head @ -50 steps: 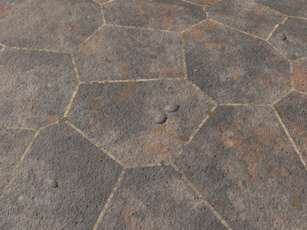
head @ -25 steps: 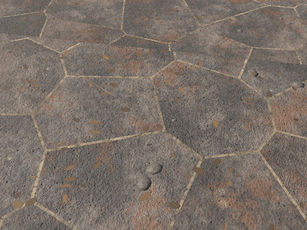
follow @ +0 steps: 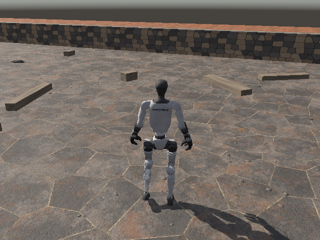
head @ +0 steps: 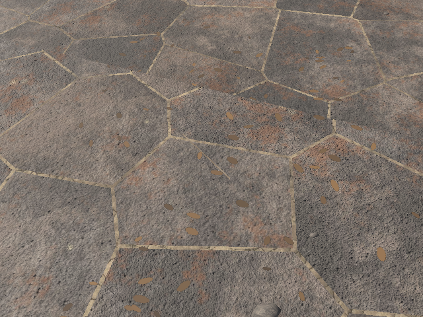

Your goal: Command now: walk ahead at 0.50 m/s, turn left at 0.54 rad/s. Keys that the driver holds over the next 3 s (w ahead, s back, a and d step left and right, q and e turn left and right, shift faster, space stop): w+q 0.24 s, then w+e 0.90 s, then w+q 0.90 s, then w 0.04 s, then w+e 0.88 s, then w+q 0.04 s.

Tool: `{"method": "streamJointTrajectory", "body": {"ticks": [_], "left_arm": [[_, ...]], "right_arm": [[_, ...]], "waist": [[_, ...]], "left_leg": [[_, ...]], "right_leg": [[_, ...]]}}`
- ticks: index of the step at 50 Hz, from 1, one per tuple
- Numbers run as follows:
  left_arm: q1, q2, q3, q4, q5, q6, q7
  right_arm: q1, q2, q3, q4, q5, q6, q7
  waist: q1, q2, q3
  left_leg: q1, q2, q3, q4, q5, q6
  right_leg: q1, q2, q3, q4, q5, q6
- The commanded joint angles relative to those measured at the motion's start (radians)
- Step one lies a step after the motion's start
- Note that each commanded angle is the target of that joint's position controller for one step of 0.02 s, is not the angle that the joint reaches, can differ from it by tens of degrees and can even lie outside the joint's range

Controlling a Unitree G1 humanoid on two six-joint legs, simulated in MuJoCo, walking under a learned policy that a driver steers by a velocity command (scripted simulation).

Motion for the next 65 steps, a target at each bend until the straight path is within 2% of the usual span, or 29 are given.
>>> {"method": "streamJointTrajectory", "body": {"ticks": [1,8,13,15,16,17,18,19,20,21,22,24,28,34,39,42,44,45,46,47,48,49,50,52,54,57,59,62,65], "left_arm": [[0.009,0.112,0.032,-0.027,-0.001,-0.020,0.003],[0.046,0.185,0.049,0.034,-0.011,-0.009,0.011],[0.117,0.225,0.058,0.083,-0.036,0.016,0.011],[0.135,0.251,0.059,0.105,-0.043,0.027,0.010],[0.124,0.247,0.052,0.109,-0.044,0.033,0.012],[0.129,0.212,0.032,0.098,-0.029,0.028,0.014],[0.249,0.068,-0.018,0.063,-0.006,0.012,-0.003],[0.186,0.161,0.002,0.092,-0.038,-0.008,-0.009],[0.080,0.212,0.022,0.048,-0.073,-0.012,-0.012],[0.042,0.189,0.016,0.034,-0.069,-0.013,-0.007],[0.032,0.178,0.018,0.040,-0.046,-0.008,-0.001],[0.106,0.152,0.021,0.072,-0.042,0.025,0.001],[0.076,0.102,0.018,0.068,-0.039,0.059,0.011],[-0.079,0.067,0.005,0.021,-0.028,0.045,-0.018],[-0.206,0.063,-0.002,-0.057,-0.028,0.045,-0.048],[-0.165,0.097,0.016,-0.082,-0.030,0.052,-0.059],[0.055,0.170,0.060,-0.039,-0.034,0.058,-0.049],[0.219,0.247,0.095,-0.002,-0.034,0.068,-0.029],[0.204,0.352,0.111,-0.006,-0.042,0.065,-0.018],[0.227,0.286,0.088,-0.039,-0.031,0.047,-0.023],[0.192,0.229,0.073,-0.033,-0.024,0.034,-0.026],[0.132,0.201,0.064,-0.038,-0.030,0.028,-0.025],[0.063,0.169,0.055,-0.051,-0.030,0.028,-0.023],[0.010,0.142,0.043,-0.080,-0.012,0.027,-0.015],[0.016,0.161,0.048,-0.076,-0.018,0.023,-0.004],[0.053,0.193,0.057,-0.060,-0.025,0.029,0.015],[0.071,0.175,0.048,-0.044,-0.024,0.032,0.020],[0.134,0.178,0.043,-0.008,-0.022,0.028,0.016],[0.165,0.189,0.045,0.021,-0.018,0.031,0.013]], "right_arm": [[-0.037,-0.034,-0.011,-0.096,-0.003,-0.004,0.010],[-0.220,-0.002,0.011,-0.160,-0.007,-0.018,0.045],[-0.319,-0.016,0.008,-0.221,-0.006,-0.017,0.068],[-0.234,-0.052,-0.013,-0.212,-0.015,-0.016,0.062],[-0.086,-0.096,-0.039,-0.171,-0.014,-0.015,0.054],[0.072,-0.160,-0.065,-0.132,-0.017,-0.007,0.036],[0.106,-0.267,-0.075,-0.125,-0.030,-0.010,0.023],[0.141,-0.182,-0.054,-0.140,-0.032,-0.018,0.024],[0.092,-0.147,-0.038,-0.120,-0.038,-0.028,0.029],[0.034,-0.123,-0.031,-0.107,-0.031,-0.035,0.030],[-0.024,-0.086,-0.022,-0.101,-0.032,-0.042,0.032],[-0.086,-0.046,-0.014,-0.098,-0.040,-0.062,0.035],[-0.099,-0.053,-0.024,-0.048,-0.049,-0.094,0.026],[-0.062,-0.087,-0.034,0.004,-0.042,-0.086,0.004],[0.009,-0.119,-0.049,0.056,-0.019,-0.050,-0.003],[-0.015,-0.157,-0.059,0.056,-0.011,-0.027,-0.013],[-0.045,-0.168,-0.058,0.047,-0.003,-0.013,-0.022],[-0.039,-0.143,-0.045,0.034,-0.014,-0.020,-0.026],[0.054,0.012,0.001,-0.018,-0.053,-0.047,-0.010],[-0.024,-0.049,0.000,-0.026,-0.021,-0.089,0.005],[-0.124,-0.101,-0.014,-0.059,0.017,-0.110,0.015],[-0.142,-0.094,-0.009,-0.063,0.009,-0.122,0.012],[-0.145,-0.097,-0.014,-0.052,-0.019,-0.124,0.004],[-0.111,-0.102,-0.023,-0.047,-0.036,-0.102,0.005],[-0.105,-0.074,-0.017,-0.047,-0.044,-0.082,0.004],[-0.214,-0.036,-0.001,-0.078,-0.046,-0.072,0.002],[-0.258,-0.013,0.012,-0.075,-0.039,-0.077,0.014],[-0.332,-0.023,0.014,-0.087,-0.020,-0.088,0.031],[-0.372,-0.050,0.008,-0.109,-0.016,-0.093,0.043]], "waist": [[0.017,-0.157,0.026],[0.068,-0.104,0.054],[0.074,-0.104,0.071],[-0.001,-0.127,0.003],[-0.092,-0.112,-0.074],[-0.164,-0.067,-0.172],[-0.078,0.196,-0.331],[-0.150,0.094,-0.447],[-0.145,0.062,-0.269],[-0.102,0.034,-0.161],[-0.064,0.020,-0.096],[-0.002,0.045,-0.066],[0.017,0.004,0.013],[-0.038,-0.015,0.071],[-0.080,-0.023,0.109],[-0.027,0.026,0.038],[0.105,0.027,-0.093],[0.179,-0.048,-0.182],[0.056,-0.316,-0.245],[0.120,-0.200,-0.385],[0.135,-0.150,-0.247],[0.091,-0.083,-0.149],[0.048,-0.051,-0.088],[-0.005,-0.083,-0.062],[-0.016,-0.080,-0.045],[0.016,-0.095,-0.007],[0.047,-0.130,-0.011],[0.096,-0.141,0.008],[0.104,-0.138,0.036]], "left_leg": [[-0.225,0.084,-0.033,-0.011,0.083,-0.018],[-0.181,0.076,0.036,-0.365,0.355,-0.008],[-0.117,0.032,0.095,-0.500,0.249,0.059],[0.068,-0.037,0.129,-0.541,0.156,0.107],[0.287,-0.072,0.145,-0.610,0.216,0.138],[0.596,0.012,0.033,-0.585,0.276,0.172],[0.940,0.341,-0.489,-0.639,0.156,0.341],[0.915,0.401,-0.671,-0.761,0.113,0.366],[0.790,0.360,-0.481,-0.781,0.175,0.310],[0.650,0.311,-0.339,-0.799,0.244,0.272],[0.535,0.270,-0.248,-0.829,0.294,0.247],[0.395,0.233,-0.139,-0.912,0.321,0.230],[0.336,0.224,0.008,-1.000,0.384,0.222],[0.409,0.204,0.178,-1.031,0.405,0.176],[0.592,0.261,0.227,-0.962,0.507,0.161],[0.642,0.264,0.267,-0.796,0.930,0.128],[0.560,0.222,0.304,-0.476,1.076,0.084],[0.336,0.178,0.303,-0.192,0.817,0.038],[-0.131,-0.036,0.233,0.167,-0.172,-0.034],[-0.248,-0.070,-0.016,0.288,-0.272,-0.020],[-0.328,-0.014,-0.036,0.265,-0.176,0.004],[-0.304,0.032,-0.027,0.172,-0.086,0.018],[-0.244,0.063,-0.020,0.081,-0.036,0.012],[-0.132,0.085,-0.022,0.003,0.022,-0.009],[-0.106,0.080,0.003,-0.080,0.053,-0.044],[-0.093,0.049,0.024,-0.301,0.233,-0.078],[-0.034,0.032,0.043,-0.465,0.394,-0.077],[-0.018,0.028,0.048,-0.560,0.502,-0.051],[-0.111,0.029,0.043,-0.604,0.396,0.008]], "right_leg": [[0.135,-0.273,0.216,-0.231,0.129,-0.160],[0.166,-0.265,-0.005,-0.245,0.286,-0.142],[0.271,-0.309,-0.065,-0.174,0.461,-0.111],[0.283,-0.314,-0.076,-0.026,0.773,-0.104],[0.223,-0.284,-0.111,0.146,0.831,-0.082],[0.009,-0.246,-0.121,0.395,0.611,-0.049],[-0.394,-0.069,-0.088,0.801,-0.257,0.018],[-0.440,-0.032,0.134,0.944,-0.413,0.011],[-0.519,-0.072,0.143,0.965,-0.350,0.004],[-0.514,-0.120,0.123,0.896,-0.263,0.001],[-0.483,-0.149,0.115,0.832,-0.200,0.008],[-0.362,-0.175,0.128,0.792,-0.105,0.022],[-0.419,-0.171,0.158,0.696,0.025,0.051],[-0.444,-0.145,0.094,0.376,0.288,0.041],[-0.515,-0.128,0.028,0.249,0.184,-0.008],[-0.384,-0.051,-0.055,0.237,0.038,-0.061],[-0.067,0.033,-0.087,0.182,0.034,-0.122],[0.239,-0.026,0.058,0.142,0.063,-0.174],[0.561,-0.290,0.620,0.070,-0.069,-0.359],[0.639,-0.366,0.885,-0.077,-0.174,-0.414],[0.556,-0.340,0.737,-0.106,-0.119,-0.356],[0.411,-0.293,0.605,-0.104,-0.033,-0.317],[0.275,-0.254,0.513,-0.111,0.076,-0.289],[0.130,-0.210,0.433,-0.153,0.217,-0.282],[0.050,-0.190,0.369,-0.170,0.313,-0.286],[-0.024,-0.132,0.291,-0.173,0.295,-0.244],[-0.027,-0.105,0.229,-0.171,0.231,-0.205],[0.031,-0.155,0.248,-0.172,0.150,-0.192],[0.189,-0.231,0.274,-0.129,0.219,-0.184]]}}
Next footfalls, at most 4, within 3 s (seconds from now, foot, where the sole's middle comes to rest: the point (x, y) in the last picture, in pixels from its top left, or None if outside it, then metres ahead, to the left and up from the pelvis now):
0.34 left None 0.32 0.18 -0.78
0.90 right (238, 279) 0.63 -0.03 -0.78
1.40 left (196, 199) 0.96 0.12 -0.78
1.86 right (248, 146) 1.22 -0.10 -0.78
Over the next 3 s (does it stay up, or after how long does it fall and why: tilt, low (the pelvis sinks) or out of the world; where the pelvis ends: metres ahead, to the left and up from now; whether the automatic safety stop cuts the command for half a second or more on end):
stays up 1.68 0.00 -0.12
